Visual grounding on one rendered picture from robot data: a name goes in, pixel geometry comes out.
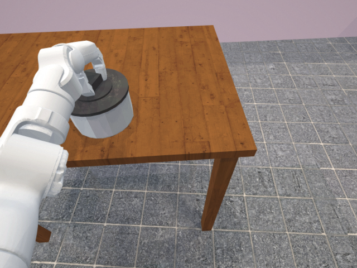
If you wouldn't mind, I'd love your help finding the pot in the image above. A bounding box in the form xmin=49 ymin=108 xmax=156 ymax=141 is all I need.
xmin=70 ymin=91 xmax=134 ymax=138

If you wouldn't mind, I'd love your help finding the knob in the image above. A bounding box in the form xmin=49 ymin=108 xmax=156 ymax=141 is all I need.
xmin=84 ymin=71 xmax=103 ymax=91

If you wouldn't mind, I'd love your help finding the robot left hand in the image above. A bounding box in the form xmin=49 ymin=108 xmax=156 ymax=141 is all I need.
xmin=67 ymin=41 xmax=107 ymax=97

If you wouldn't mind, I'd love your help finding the lid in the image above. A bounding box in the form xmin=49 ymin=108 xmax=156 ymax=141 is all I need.
xmin=71 ymin=68 xmax=129 ymax=117

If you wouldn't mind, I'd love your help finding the left robot forearm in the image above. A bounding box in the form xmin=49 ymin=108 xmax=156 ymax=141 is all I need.
xmin=0 ymin=44 xmax=85 ymax=155

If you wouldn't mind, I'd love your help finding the table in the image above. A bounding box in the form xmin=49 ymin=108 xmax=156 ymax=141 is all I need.
xmin=0 ymin=25 xmax=257 ymax=243

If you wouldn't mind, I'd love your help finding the robot left upper arm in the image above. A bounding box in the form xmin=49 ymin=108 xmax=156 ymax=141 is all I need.
xmin=0 ymin=133 xmax=69 ymax=268

